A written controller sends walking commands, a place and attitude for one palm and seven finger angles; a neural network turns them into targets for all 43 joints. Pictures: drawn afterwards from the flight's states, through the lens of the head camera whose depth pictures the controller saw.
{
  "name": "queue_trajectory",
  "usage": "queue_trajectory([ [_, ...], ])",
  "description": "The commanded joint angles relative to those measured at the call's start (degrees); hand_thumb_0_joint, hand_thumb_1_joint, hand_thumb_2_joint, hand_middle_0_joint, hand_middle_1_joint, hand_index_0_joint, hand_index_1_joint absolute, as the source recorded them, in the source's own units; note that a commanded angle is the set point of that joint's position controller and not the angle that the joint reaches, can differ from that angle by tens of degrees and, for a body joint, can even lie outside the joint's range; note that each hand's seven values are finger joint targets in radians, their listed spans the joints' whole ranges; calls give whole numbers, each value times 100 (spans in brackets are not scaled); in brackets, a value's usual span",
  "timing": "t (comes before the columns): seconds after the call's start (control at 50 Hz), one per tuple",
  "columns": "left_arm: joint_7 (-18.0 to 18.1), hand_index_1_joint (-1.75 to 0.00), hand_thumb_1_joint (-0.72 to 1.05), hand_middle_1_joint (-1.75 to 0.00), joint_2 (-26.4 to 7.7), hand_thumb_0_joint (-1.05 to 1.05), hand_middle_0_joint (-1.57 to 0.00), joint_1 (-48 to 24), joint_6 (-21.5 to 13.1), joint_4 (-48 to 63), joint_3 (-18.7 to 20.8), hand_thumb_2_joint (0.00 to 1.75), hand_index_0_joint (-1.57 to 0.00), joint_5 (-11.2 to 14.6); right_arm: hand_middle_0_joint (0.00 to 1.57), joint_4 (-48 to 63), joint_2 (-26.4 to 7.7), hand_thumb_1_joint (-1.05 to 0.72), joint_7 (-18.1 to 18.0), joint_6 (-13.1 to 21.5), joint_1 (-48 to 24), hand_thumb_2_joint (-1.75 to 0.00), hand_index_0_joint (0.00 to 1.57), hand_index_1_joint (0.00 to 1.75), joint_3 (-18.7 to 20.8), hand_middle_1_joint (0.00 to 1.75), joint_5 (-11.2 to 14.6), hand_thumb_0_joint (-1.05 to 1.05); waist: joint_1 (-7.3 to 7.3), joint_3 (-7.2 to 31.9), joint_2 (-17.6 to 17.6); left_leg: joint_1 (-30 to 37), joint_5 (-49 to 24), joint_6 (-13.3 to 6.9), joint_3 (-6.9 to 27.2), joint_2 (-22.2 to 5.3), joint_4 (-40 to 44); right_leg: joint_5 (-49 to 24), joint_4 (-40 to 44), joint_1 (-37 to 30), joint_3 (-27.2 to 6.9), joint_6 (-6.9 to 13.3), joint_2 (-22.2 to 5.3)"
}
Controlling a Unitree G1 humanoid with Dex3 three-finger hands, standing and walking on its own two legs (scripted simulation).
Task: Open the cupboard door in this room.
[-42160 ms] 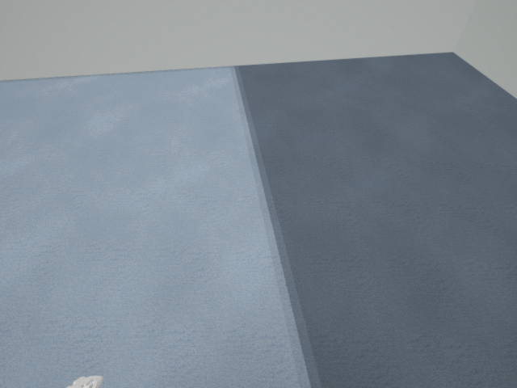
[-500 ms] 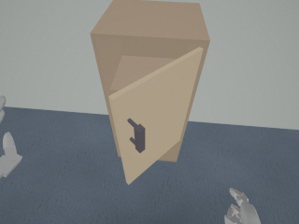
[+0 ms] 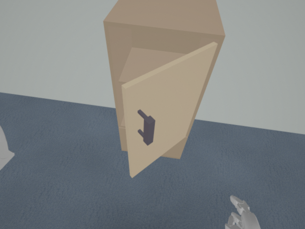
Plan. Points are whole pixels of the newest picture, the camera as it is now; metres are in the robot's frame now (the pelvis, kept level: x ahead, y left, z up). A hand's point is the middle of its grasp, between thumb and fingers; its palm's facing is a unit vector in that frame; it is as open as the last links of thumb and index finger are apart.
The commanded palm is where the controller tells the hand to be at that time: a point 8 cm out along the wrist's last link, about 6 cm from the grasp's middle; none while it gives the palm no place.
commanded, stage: step back with the hand held close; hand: left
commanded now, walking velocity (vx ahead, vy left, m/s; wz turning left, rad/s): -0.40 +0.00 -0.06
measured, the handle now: (144, 127) +0.42 +0.05 -0.01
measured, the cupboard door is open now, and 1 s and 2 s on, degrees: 48 48 48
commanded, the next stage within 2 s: stop stepping back and stand still in 0.38 s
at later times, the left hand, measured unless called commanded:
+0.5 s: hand (39, 218) +0.12 +0.18 +0.17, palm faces +0.25 -0.79 -0.56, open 7.4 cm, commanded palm +0.05 +0.23 +0.19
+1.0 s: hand out of the picture -0.01 +0.19 +0.17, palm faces +0.43 -0.79 -0.44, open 7.5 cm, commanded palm -0.07 +0.23 +0.19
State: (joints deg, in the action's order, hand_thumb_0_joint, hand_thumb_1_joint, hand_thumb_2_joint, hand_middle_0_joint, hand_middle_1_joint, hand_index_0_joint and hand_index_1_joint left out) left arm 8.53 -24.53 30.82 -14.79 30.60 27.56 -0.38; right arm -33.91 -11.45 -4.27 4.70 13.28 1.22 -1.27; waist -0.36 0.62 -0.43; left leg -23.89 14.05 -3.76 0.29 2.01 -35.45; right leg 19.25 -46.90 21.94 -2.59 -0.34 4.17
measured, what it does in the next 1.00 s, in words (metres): walks backwards: right foot, then left foot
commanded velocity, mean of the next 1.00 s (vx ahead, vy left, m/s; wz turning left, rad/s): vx -0.07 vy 0.02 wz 0.04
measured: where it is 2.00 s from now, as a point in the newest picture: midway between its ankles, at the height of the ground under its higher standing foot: outside the picture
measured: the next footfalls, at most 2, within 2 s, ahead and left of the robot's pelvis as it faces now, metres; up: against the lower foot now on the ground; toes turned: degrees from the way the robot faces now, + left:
right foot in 0.16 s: -0.16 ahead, -0.15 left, +0.00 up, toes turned -4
left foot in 0.46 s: -0.07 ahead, +0.03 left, +0.00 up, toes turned -3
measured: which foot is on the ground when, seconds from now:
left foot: down 0.00-0.24, up 0.26-0.44, down 0.46-0.68, up 0.70-0.90, down 0.92-1.00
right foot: up 0.00-0.14, down 0.16-1.00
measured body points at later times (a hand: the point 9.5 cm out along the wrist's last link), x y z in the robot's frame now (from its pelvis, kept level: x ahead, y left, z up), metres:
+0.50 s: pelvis -0.12 -0.05 +0.01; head -0.07 -0.04 +0.46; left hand +0.10 +0.22 +0.20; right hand +0.03 -0.33 -0.07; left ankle -0.11 +0.04 -0.73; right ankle -0.17 -0.12 -0.72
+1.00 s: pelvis -0.22 -0.06 +0.01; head -0.23 -0.06 +0.46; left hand -0.04 +0.23 +0.20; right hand -0.09 -0.32 -0.08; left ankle -0.22 +0.07 -0.73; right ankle -0.20 -0.15 -0.73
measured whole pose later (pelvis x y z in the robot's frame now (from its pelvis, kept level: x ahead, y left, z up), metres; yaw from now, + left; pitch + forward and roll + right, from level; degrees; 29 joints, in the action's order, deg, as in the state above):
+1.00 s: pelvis -0.22 -0.06 +0.01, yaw -2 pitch -1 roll +1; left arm 9.2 -21.3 30.9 -11.2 24.7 22.8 0.9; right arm -38.0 -13.1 -5.4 6.2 16.0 0.4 -0.5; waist -0.8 2.6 -0.7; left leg -12.5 16.7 0.6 -2.3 -1.5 -29.9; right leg 15.4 -31.8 16.1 3.2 2.6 0.5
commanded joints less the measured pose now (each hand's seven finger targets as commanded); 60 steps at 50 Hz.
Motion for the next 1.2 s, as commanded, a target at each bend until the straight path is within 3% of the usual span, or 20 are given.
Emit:
queue_trajectory([
  [0.0,45,-30,90,-30,-588,0,-20,-284,-374,1068,174,90,-20,167,20,553,-780,-90,66,555,-463,-90,20,30,265,30,-26,0,22,784,978,1710,-3602,-365,1356,-1679,1293,539,965,129,106,-6,-164],
  [0.06,-10,-30,90,-30,-663,0,-20,-505,-346,1150,42,90,-20,178,20,379,-822,-90,162,568,-550,-90,20,30,236,30,-53,0,41,1353,1322,3005,-5552,-207,1048,-1622,951,177,1588,157,138,-17,-136],
  [0.14,-86,-30,90,-30,-962,0,-20,-30,-245,1466,459,90,-20,316,20,616,-809,-90,257,417,-809,-90,20,30,238,30,-24,0,180,1932,1179,3068,-5079,-220,759,-1536,945,-167,1915,-435,206,-14,-147],
  [0.18,-127,-30,90,-30,-1204,0,-20,333,-232,1663,792,90,-20,401,20,836,-775,-90,280,248,-993,-90,20,30,216,30,37,0,243,1935,672,2305,-3940,-100,435,-1318,679,-1587,2411,-997,122,-6,-374],
  [0.2,-134,-30,90,-30,-1376,0,-20,446,-238,1694,921,90,-20,426,20,990,-660,-90,257,109,-1094,-90,20,30,164,30,117,0,190,1835,-175,1709,-2778,129,-82,-891,205,-3540,2652,-1225,-195,-4,-887],
  [0.24,-97,-30,90,-30,-1494,0,-20,808,-185,1213,1166,90,-20,433,20,1250,-539,-90,164,-27,-1332,-90,20,30,49,30,322,0,243,1371,-1473,-610,1238,426,-246,30,-1397,-7331,2353,-2013,-714,-250,-2038],
  [0.34,-44,-30,90,-30,-1163,0,-20,548,88,1044,784,90,-20,306,20,984,-428,-90,-110,-97,-1392,-90,20,30,-135,30,178,0,45,803,-323,-481,705,503,-431,-96,-554,-7184,1968,-1819,-328,285,-1637],
  [0.4,9,-30,90,-30,-1151,0,-20,165,85,1166,513,90,-20,286,20,837,-670,-90,-220,-133,-974,-90,20,30,23,30,196,0,-60,915,-315,520,-824,389,-257,-199,749,-6362,1880,-1857,-78,-139,-1191],
  [0.44,6,-30,90,-30,-1191,0,-20,214,47,1268,455,90,-20,294,20,864,-872,-90,-226,-90,-855,-90,20,30,175,30,293,0,52,1197,343,1617,-3865,153,213,-850,1383,-3880,1638,-1368,87,-381,-670],
  [0.48,35,-30,90,-30,-1235,0,-20,673,29,1161,599,90,-20,297,20,911,-851,-90,-102,24,-692,-90,20,30,303,30,207,0,88,1616,1090,2496,-5371,-240,942,-1617,1232,-240,955,-431,36,-218,-343],
  [0.52,16,-30,90,-30,-1274,0,-20,743,28,1623,627,90,-20,248,20,963,-862,-90,-5,238,-623,-90,20,30,274,30,49,0,126,1449,1647,1785,-3886,-315,1159,-1659,1618,861,394,-662,13,17,-308],
  [0.56,112,-30,90,-30,-1205,0,-20,871,80,1581,665,90,-20,280,20,910,-832,-90,14,346,-515,-90,20,30,214,30,110,0,65,1099,1069,1343,-2596,-412,1058,-1530,1584,520,843,-750,98,-26,-372],
  [0.62,163,-30,90,-30,-1316,0,-20,684,102,1245,862,90,-20,292,20,994,-904,-90,-78,380,-751,-90,20,30,167,30,124,0,-9,406,464,-316,969,-35,628,-992,1597,-8,2281,-1674,80,26,-557],
  [0.68,153,-30,90,-30,-1033,0,-20,135,84,746,516,90,-20,294,20,728,-764,-90,-106,312,-560,-90,20,30,251,30,129,0,-71,53,-915,517,732,458,116,-174,-1385,2541,4109,606,-2234,846,-2172],
  [0.72,152,-30,90,-30,-900,0,-20,-489,60,673,288,90,-20,246,20,624,-785,-90,-91,302,-541,-90,20,30,197,30,88,0,-167,-40,-517,7,745,393,197,-321,-1960,2002,3858,382,-1898,852,-2169],
  [0.76,162,-30,90,-30,-904,0,-20,-575,33,369,221,90,-20,152,20,577,-670,-90,-141,370,-544,-90,20,30,108,30,85,0,-97,-32,-396,171,777,285,-8,-432,-1013,1318,3468,8,-1244,783,-1906],
  [0.84,194,-30,90,-30,-867,0,-20,-621,27,475,140,90,-20,93,20,527,-693,-90,-194,521,-465,-90,20,30,85,30,59,0,-30,6,-113,977,755,96,-305,-309,887,1263,3059,-238,-979,571,-1584],
  [0.9,196,-30,90,-30,-944,0,-20,-501,-46,764,292,90,-20,132,20,684,-818,-90,-162,566,-479,-90,20,30,127,30,83,0,8,242,212,916,195,-34,247,-702,1201,-131,2311,-891,-520,238,-978],
  [1.1,152,-30,90,-30,-760,0,-20,-608,-6,389,217,90,-20,139,20,595,-770,-90,-134,647,-505,-90,20,30,56,30,115,0,-21,-27,461,468,949,-54,581,-1039,1587,-354,1715,-808,21,144,-552],
  [1.18,112,-30,90,-30,-782,0,-20,-579,4,431,203,90,-20,169,20,601,-737,-90,-72,630,-527,-90,20,30,60,30,105,0,-12,97,160,489,353,128,23,-655,939,-662,2161,-959,-405,268,-820],
])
